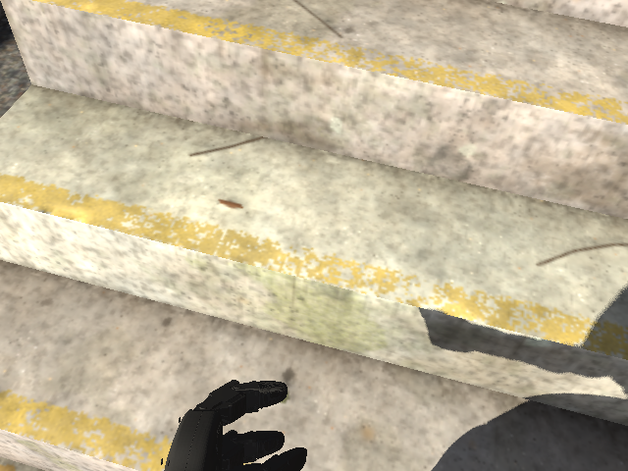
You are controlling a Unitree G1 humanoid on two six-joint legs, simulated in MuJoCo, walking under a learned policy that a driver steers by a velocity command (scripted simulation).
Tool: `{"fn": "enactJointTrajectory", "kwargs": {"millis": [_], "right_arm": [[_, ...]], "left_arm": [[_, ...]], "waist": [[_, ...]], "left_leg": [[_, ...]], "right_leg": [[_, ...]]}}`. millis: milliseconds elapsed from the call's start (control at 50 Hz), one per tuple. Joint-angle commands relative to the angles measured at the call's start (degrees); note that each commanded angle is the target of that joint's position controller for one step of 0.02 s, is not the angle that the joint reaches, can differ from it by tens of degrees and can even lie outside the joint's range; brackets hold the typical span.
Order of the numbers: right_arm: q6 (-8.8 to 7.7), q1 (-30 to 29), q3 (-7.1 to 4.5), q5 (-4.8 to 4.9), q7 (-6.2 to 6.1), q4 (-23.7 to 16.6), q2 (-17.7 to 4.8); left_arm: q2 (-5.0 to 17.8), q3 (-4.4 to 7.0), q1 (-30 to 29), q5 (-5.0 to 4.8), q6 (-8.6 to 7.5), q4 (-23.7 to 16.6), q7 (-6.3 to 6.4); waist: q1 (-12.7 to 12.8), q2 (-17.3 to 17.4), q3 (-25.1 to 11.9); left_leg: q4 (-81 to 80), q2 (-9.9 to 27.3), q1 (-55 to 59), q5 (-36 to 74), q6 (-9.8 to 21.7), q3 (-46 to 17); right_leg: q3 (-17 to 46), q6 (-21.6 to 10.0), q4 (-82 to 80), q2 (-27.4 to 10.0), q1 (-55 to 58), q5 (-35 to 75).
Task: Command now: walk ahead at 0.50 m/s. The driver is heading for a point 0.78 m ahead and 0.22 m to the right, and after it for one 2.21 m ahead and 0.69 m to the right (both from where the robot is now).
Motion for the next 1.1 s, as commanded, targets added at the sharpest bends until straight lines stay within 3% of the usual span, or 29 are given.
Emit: {"fn": "enactJointTrajectory", "kwargs": {"millis": [20, 60, 120, 200, 280, 320, 360, 380, 400, 440, 460, 480, 500, 540, 560, 620, 680, 760, 840, 880, 900, 920, 940, 960, 980, 1000, 1040, 1080, 1100], "right_arm": [[-3.83, -8.0, -3.57, -2.35, 4.52, -11.8, -9.1], [-2.28, -15.6, -0.45, -6.35, 4.23, -20.7, 0.8], [0.97, -17.1, 3.86, -4.85, 1.86, -23.0, 5.7], [3.11, -26.9, 5.01, -4.61, 0.73, -27.6, 3.2], [2.84, -41.3, 6.65, -6.05, 0.41, -34.5, 5.9], [2.93, -50.0, 7.4, -6.42, 1.29, -39.1, 6.0], [3.56, -53.6, 8.27, -5.09, 2.52, -41.3, 6.2], [3.78, -49.1, 7.45, -3.3, 2.88, -38.7, 5.1], [3.64, -39.3, 5.97, -2.24, 2.21, -34.8, 4.6], [5.42, -18.6, 1.53, -1.72, 0.28, -30.3, -5.5], [4.54, -14.5, -0.28, -3.97, -0.52, -27.8, -9.8], [5.05, -12.4, -1.97, -5.51, -1.14, -26.9, -14.9], [6.46, -20.7, -2.44, -4.08, -1.22, -27.4, -13.8], [4.93, -27.7, -0.77, -1.95, -0.21, -20.1, -6.3], [3.34, -25.7, -0.02, -2.78, 0.09, -15.6, -3.4], [1.08, -17.8, 0.85, -4.27, 1.1, -5.1, 1.1], [-0.98, -19.1, 0.76, -4.27, 1.37, -4.0, -1.1], [-3.07, -9.6, -1.03, -4.7, 2.32, -0.4, -10.1], [-1.09, -3.9, -0.27, -4.56, 0.69, 1.6, -8.1], [-0.2, -6.7, -0.59, -2.1, -0.46, 0.0, -11.0], [-0.08, -8.1, -0.29, -0.39, -1.13, -2.5, -12.4], [0.07, -5.9, -1.73, -0.41, -1.4, -3.5, -18.8], [-0.1, -7.5, -2.86, 0.65, -0.64, -4.6, -22.5], [-0.32, -9.2, -3.61, 1.74, 1.08, -7.2, -23.8], [-1.38, -11.9, -3.28, 0.35, 3.06, -12.4, -20.3], [-1.9, -18.6, -3.54, -1.61, 5.42, -18.8, -16.0], [-1.42, -20.2, -1.49, -5.05, 4.47, -23.8, -5.4], [-0.1, -23.1, 1.45, -5.71, 1.3, -26.9, 0.3], [0.48, -20.0, 2.15, -5.57, 0.77, -26.3, 0.3]], "left_arm": [[19.6, 9.6, 22.5, 1.01, 1.68, 5.9, 1.85], [12.3, 8.77, 14.5, -0.12, -1.0, 10.2, 0.76], [3.6, 6.39, 17.9, 1.94, -3.65, 19.5, 0.19], [8.6, 6.33, 18.5, 0.19, -6.07, 19.7, -1.11], [14.9, 8.16, 33.5, 0.8, -7.03, 22.3, -0.29], [13.4, 8.29, 38.9, 0.77, -5.26, 22.9, 1.09], [12.5, 8.69, 39.6, -0.69, -4.31, 21.2, 2.49], [12.3, 8.55, 34.5, -0.33, -3.76, 18.8, 2.33], [15.9, 9.3, 33.8, 0.25, -4.95, 16.6, 1.87], [26.5, 12.8, 27.9, -1.89, -8.1, 12.8, -0.45], [23.2, 12.85, 23.4, -3.18, -9.73, 9.9, -2.44], [16.5, 11.85, 20.1, -1.47, -9.96, 5.7, -4.12], [14.6, 12.14, 19.8, 2.15, -9.57, 3.1, -4.04], [7.2, 9.73, 17.7, 4.03, -6.82, 0.1, -1.78], [6.0, 8.6, 17.5, 4.17, -6.04, -1.0, -1.05], [1.3, 5.83, 19.8, 1.36, -2.96, -0.8, -0.81], [5.3, 6.2, 14.2, 0.7, -1.73, -1.6, -0.38], [3.8, 5.8, -0.5, 0.9, -0.15, -8.0, 1.84], [5.2, 4.45, -12.6, 1.28, 0.34, -13.8, 0.25], [5.1, 3.18, -10.5, 0.21, 1.21, -14.3, -1.95], [5.9, 3.86, -4.7, -0.07, 1.28, -9.7, -1.97], [6.4, 4.78, 3.9, -0.92, 1.75, -7.4, -1.24], [9.2, 5.63, 15.4, 0.27, 1.98, -4.7, -0.33], [13.0, 7.2, 20.5, 0.67, 1.5, -4.1, -0.3], [18.8, 9.23, 20.5, 0.42, 1.53, -2.8, 0.08], [25.6, 12.58, 15.5, -0.08, 3.03, -4.2, 0.41], [23.4, 12.33, 7.1, 1.21, 1.68, -2.8, -0.07], [15.7, 10.47, 12.7, 0.91, -1.74, 6.0, -0.21], [13.6, 9.91, 14.5, 1.08, -2.55, 8.3, -0.48]], "waist": [[13.6, -14.8, -21.6], [4.5, -0.8, -5.3], [-1.2, 4.8, 5.9], [-1.7, 3.1, 9.7], [5.7, -2.9, 4.9], [9.0, -2.0, 4.0], [11.1, -3.9, 0.5], [7.7, -1.3, -3.0], [4.6, -7.4, -12.8], [-7.4, -11.2, -28.4], [-8.5, -3.1, -31.1], [-9.7, 15.2, -31.0], [-5.5, 13.5, -29.6], [2.8, 1.8, -10.5], [5.4, -2.7, -3.5], [9.3, -0.7, 2.9], [10.0, -1.3, 6.3], [5.9, 2.7, 5.8], [4.2, -0.1, 7.0], [4.4, 5.0, 3.9], [4.6, 3.4, -1.9], [7.9, 9.1, -9.9], [12.2, 12.0, -19.5], [14.5, 13.5, -24.3], [13.2, 7.1, -24.7], [12.0, -8.1, -25.5], [5.5, -1.5, -21.6], [2.5, 3.0, -1.9], [1.2, 2.5, 1.4]], "left_leg": [[71.9, -7.8, -30.2, -4.6, -2.3, -2.9], [98.7, -2.6, -50.5, -4.4, -0.8, -5.0], [102.6, 1.2, -59.9, -6.1, 0.2, -3.6], [85.8, 5.2, -61.1, -7.9, -1.6, 2.9], [97.0, 8.0, -82.1, -21.0, -1.1, 6.0], [89.3, 8.7, -82.9, -24.5, -0.7, 5.5], [63.4, 8.5, -57.3, -25.7, -0.6, 8.7], [49.4, 3.7, -38.0, -26.6, -0.9, 15.9], [51.0, -0.5, -20.7, -25.8, -0.1, 14.2], [37.8, -0.7, -8.3, -26.4, 0.9, 7.8], [29.7, 8.5, 2.4, -33.7, 3.7, -9.3], [8.1, 24.4, 6.2, -38.4, 11.2, -40.8], [-2.6, 25.3, -0.1, -46.3, 10.9, -53.2], [1.6, 23.3, -13.3, -52.2, 7.0, -36.9], [2.5, 21.2, -19.3, -42.6, 4.6, -26.7], [-1.2, 19.1, -19.3, -21.4, 0.3, -9.2], [-6.0, 18.4, -23.2, -14.5, -1.6, 4.0], [-14.8, 22.5, -2.2, -14.3, 0.5, 4.3], [-22.1, 16.3, -2.5, -17.2, -2.5, 14.1], [-32.4, 14.3, -8.1, -0.3, 1.2, 19.9], [-24.7, 15.2, -7.6, 37.1, 3.4, 21.6], [-12.7, 18.0, -0.3, 71.9, 3.5, 20.5], [1.4, 21.1, 8.5, 89.6, 3.1, 19.0], [16.7, 19.6, 10.5, 85.1, 1.1, 17.6], [35.0, 14.6, -9.6, 57.2, -3.1, 13.3], [66.4, -0.6, -30.8, -4.6, -7.5, 6.6], [97.0, 1.9, -41.9, -0.1, -7.0, -4.9], [100.4, 2.8, -53.0, -1.5, -4.7, -2.9], [101.6, 2.6, -56.0, -5.9, -4.3, -2.3]], "right_leg": [[64.4, -19.0, -50.0, -16.1, 44.6, 1.2], [59.0, -13.6, -53.2, -16.1, 31.3, -21.3], [33.3, -5.7, -51.4, -10.7, 20.6, 3.7], [21.5, -4.5, -56.8, -6.7, 15.8, 20.1], [28.8, -6.7, -61.0, -9.7, 39.5, 15.6], [30.2, -6.5, -63.8, -9.6, 45.7, 19.6], [26.4, -7.8, -74.8, -10.0, 39.6, 38.1], [20.6, -6.4, -73.1, -6.4, 32.8, 52.9], [20.1, -6.1, -64.0, -9.0, 33.8, 89.1], [21.1, -3.5, -39.3, -11.2, 47.7, 109.5], [21.7, -0.7, -21.7, -6.0, 33.7, 93.9], [19.0, 2.3, 7.6, 6.0, 16.6, 34.0], [23.5, 3.2, 34.2, 4.6, 9.3, 22.0], [18.5, 1.8, 44.6, -0.8, -2.4, 27.6], [19.1, 0.5, 44.3, -1.6, -4.3, 26.8], [21.4, -0.7, 48.7, -1.7, -12.9, 22.8], [21.0, 0.5, 36.3, -1.7, -12.2, 26.4], [18.9, -2.2, 62.9, -0.1, -35.5, 6.4], [10.1, -1.0, 35.2, -3.7, -29.4, 6.5], [0.7, -2.7, 9.4, -6.2, -4.5, 5.9], [-5.1, -2.5, 5.1, -0.8, 11.2, 4.2], [-5.8, -2.0, 4.2, 3.2, 19.4, 2.9], [-3.1, -3.5, 1.0, 4.7, 25.2, 2.3], [3.4, -4.3, -12.7, 7.4, 31.8, 1.2], [25.8, -8.1, -23.8, 1.2, 42.7, -4.6], [64.6, -12.6, -49.6, -9.4, 46.1, -24.7], [64.3, -7.4, -55.5, -12.2, 38.8, -18.3], [47.6, -6.0, -46.5, -7.7, 25.8, 0.9], [40.6, -5.3, -46.0, -6.1, 25.0, 12.8]]}}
